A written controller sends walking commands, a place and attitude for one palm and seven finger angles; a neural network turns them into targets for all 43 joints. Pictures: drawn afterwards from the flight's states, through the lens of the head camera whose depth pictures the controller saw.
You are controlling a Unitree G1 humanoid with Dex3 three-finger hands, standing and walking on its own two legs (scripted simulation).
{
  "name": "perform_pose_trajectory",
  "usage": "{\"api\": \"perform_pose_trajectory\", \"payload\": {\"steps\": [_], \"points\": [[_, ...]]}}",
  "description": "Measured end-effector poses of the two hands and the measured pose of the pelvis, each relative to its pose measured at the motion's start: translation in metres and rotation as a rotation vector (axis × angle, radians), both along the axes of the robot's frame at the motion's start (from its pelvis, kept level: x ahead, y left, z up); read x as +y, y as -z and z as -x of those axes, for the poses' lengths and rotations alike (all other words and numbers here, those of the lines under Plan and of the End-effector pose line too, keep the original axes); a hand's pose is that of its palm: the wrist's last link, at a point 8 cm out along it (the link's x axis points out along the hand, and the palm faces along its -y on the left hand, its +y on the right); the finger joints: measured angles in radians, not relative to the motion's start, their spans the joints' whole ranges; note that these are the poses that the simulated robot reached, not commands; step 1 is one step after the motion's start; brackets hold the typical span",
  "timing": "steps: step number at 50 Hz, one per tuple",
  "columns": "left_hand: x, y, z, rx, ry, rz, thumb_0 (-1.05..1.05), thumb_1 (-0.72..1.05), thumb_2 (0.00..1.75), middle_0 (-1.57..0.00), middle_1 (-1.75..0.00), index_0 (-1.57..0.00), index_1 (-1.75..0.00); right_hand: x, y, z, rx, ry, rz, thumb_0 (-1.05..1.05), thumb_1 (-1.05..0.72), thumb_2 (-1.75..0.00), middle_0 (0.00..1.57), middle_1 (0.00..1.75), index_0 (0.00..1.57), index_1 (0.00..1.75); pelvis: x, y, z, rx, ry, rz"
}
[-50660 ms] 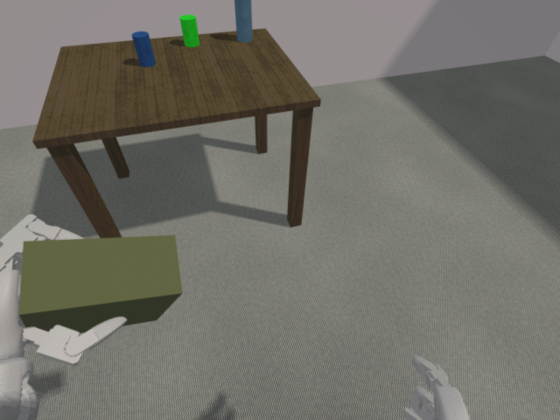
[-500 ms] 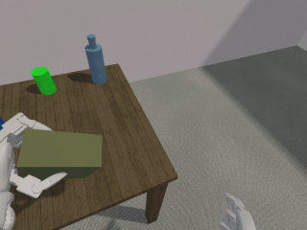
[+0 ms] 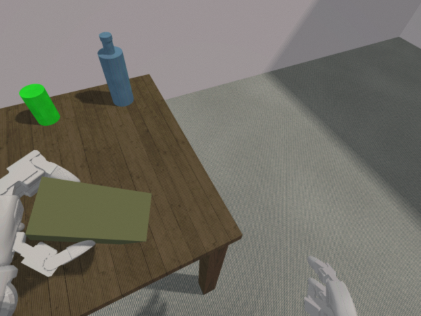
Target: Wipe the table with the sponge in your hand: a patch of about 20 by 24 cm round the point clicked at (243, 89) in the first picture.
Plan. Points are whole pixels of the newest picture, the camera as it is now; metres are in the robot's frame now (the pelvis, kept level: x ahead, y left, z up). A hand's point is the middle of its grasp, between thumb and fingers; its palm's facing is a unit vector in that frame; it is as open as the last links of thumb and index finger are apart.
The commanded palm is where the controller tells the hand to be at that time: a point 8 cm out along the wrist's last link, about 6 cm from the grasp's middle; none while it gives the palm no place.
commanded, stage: come to a stop and stand still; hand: left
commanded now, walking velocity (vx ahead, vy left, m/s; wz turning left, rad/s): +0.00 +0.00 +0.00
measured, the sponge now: (105, 218) +0.24 +0.18 +0.11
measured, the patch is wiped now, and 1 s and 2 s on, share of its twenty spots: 0.00 0.00 0.00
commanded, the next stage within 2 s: look again from close up in 0.34 s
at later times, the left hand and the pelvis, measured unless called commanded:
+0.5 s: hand (27, 218) +0.21 +0.26 +0.15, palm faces +0.36 -0.84 -0.41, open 10.6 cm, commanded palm +0.15 +0.29 +0.18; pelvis +0.01 +0.00 +0.00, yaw +2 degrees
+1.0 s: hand (8, 186) +0.24 +0.28 +0.18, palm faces +0.43 -0.77 -0.48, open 10.6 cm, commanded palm +0.15 +0.29 +0.17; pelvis -0.01 -0.01 -0.01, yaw +3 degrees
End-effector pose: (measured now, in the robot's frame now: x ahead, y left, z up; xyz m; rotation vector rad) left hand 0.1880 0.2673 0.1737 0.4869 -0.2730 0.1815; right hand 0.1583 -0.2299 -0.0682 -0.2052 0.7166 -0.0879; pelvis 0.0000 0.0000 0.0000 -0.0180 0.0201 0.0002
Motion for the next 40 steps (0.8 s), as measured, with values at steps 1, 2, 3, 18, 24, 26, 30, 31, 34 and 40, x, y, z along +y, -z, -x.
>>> {"api": "perform_pose_trajectory", "payload": {"steps": [1,2,3,18,24,26,30,31,34,40], "points": [[-0.003,0.007,0.001,0.030,0.022,0.005,-0.01,-0.54,1.04,-0.69,-1.31,-0.70,-1.31,0.000,-0.001,0.000,0.005,0.008,0.010,0.01,-0.90,-0.90,0.20,0.30,0.20,0.30,0.000,0.000,-0.002,-0.001,-0.002,-0.001],[-0.003,0.012,0.001,0.051,0.032,0.005,-0.01,-0.54,1.04,-0.69,-1.30,-0.70,-1.30,0.000,-0.001,0.000,0.012,0.013,0.021,0.01,-0.90,-0.90,0.20,0.30,0.20,0.30,0.000,0.000,-0.004,-0.001,-0.006,-0.003],[0.001,0.015,0.001,0.064,0.030,-0.005,-0.01,-0.54,1.04,-0.69,-1.30,-0.70,-1.30,0.000,-0.002,0.000,0.021,0.014,0.033,0.01,-0.90,-0.90,0.20,0.30,0.20,0.30,-0.001,0.000,-0.005,-0.002,-0.010,-0.004],[0.024,-0.018,0.009,-0.114,-0.092,-0.011,-0.01,-0.55,1.04,-0.69,-1.30,-0.70,-1.30,0.024,-0.008,-0.032,-0.038,-0.072,0.019,0.01,-0.90,-0.90,0.20,0.30,0.20,0.30,0.003,0.000,-0.009,-0.004,-0.033,0.006],[0.034,0.009,0.012,0.008,-0.144,0.034,-0.01,-0.55,1.04,-0.69,-1.30,-0.70,-1.30,0.028,-0.009,-0.031,-0.036,-0.066,0.015,0.01,-0.90,-0.90,0.20,0.30,0.20,0.30,0.001,-0.001,-0.006,-0.010,-0.038,0.007],[0.036,0.011,0.014,0.015,-0.159,0.044,-0.01,-0.55,1.04,-0.69,-1.30,-0.70,-1.30,0.028,-0.009,-0.028,-0.033,-0.069,0.022,0.01,-0.90,-0.90,0.20,0.30,0.20,0.30,0.000,-0.001,-0.004,-0.014,-0.042,0.007],[0.031,0.003,0.019,-0.031,-0.151,0.049,-0.01,-0.55,1.04,-0.69,-1.30,-0.70,-1.30,0.025,-0.011,-0.023,-0.030,-0.077,0.037,0.01,-0.90,-0.90,0.20,0.30,0.20,0.30,-0.001,-0.002,-0.002,-0.023,-0.048,0.010],[0.028,-0.001,0.020,-0.047,-0.144,0.047,-0.01,-0.55,1.04,-0.69,-1.30,-0.70,-1.30,0.024,-0.011,-0.022,-0.031,-0.077,0.040,0.01,-0.90,-0.90,0.20,0.30,0.20,0.30,-0.001,-0.002,-0.001,-0.024,-0.049,0.010],[0.024,-0.008,0.023,-0.078,-0.125,0.035,-0.01,-0.55,1.04,-0.69,-1.30,-0.70,-1.30,0.022,-0.011,-0.018,-0.033,-0.069,0.040,0.01,-0.90,-0.90,0.20,0.30,0.20,0.30,0.000,-0.002,0.000,-0.024,-0.047,0.012],[0.029,-0.003,0.021,-0.034,-0.144,0.023,-0.01,-0.55,1.04,-0.69,-1.30,-0.70,-1.30,0.016,-0.007,-0.009,-0.022,-0.033,0.029,0.01,-0.90,-0.90,0.20,0.30,0.20,0.30,0.000,-0.003,0.001,-0.018,-0.038,0.011]]}}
